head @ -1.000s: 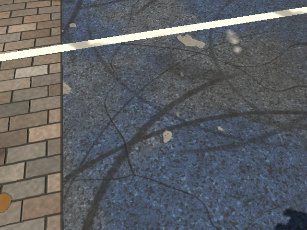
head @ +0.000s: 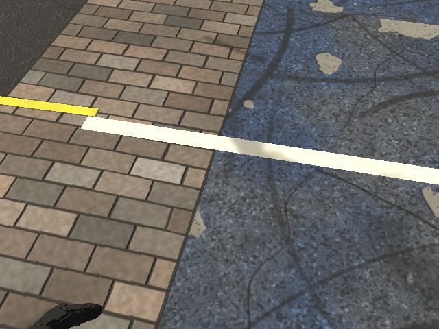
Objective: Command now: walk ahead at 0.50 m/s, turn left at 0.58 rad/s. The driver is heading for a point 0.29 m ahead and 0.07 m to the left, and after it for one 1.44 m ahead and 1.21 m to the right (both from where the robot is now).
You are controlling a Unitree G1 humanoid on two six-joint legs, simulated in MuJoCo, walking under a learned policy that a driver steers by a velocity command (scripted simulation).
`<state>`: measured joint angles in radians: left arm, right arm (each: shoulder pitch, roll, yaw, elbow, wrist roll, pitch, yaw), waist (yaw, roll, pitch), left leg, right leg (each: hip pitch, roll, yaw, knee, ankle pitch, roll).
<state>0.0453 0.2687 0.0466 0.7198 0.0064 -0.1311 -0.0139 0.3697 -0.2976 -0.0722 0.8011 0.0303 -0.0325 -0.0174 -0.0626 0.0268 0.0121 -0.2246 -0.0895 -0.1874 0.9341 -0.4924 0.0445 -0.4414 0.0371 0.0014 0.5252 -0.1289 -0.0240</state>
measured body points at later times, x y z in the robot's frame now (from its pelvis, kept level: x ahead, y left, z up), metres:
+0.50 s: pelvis +0.26 +0.05 +0.00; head +0.29 +0.07 +0.45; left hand +0.24 +0.34 -0.13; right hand +0.49 -0.18 -0.07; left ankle +0.32 +0.17 -0.73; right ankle +0.13 -0.11 -0.66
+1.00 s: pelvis +0.51 -0.02 -0.01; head +0.55 -0.04 +0.44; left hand +0.76 +0.20 -0.10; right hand +0.50 -0.32 -0.13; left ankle +0.39 +0.18 -0.64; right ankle +0.58 -0.11 -0.72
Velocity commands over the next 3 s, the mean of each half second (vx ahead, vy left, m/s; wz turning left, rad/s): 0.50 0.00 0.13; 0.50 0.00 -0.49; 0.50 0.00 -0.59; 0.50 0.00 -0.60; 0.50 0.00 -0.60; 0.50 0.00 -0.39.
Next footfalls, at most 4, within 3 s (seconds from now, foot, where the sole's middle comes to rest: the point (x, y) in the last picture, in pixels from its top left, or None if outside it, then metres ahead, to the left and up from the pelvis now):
0.42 left None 0.36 0.17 -0.76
0.92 right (257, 280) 0.62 -0.12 -0.76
1.42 left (224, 192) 0.96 -0.04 -0.76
1.94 right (326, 177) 1.00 -0.43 -0.76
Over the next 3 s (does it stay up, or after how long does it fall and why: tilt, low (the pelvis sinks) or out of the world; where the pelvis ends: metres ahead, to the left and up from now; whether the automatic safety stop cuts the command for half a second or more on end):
stays up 1.20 -0.76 0.00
